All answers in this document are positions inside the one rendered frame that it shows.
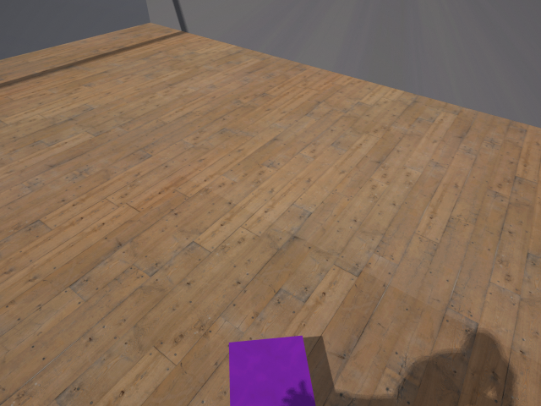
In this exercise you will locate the carton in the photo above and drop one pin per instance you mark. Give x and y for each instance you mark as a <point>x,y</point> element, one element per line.
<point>270,372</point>

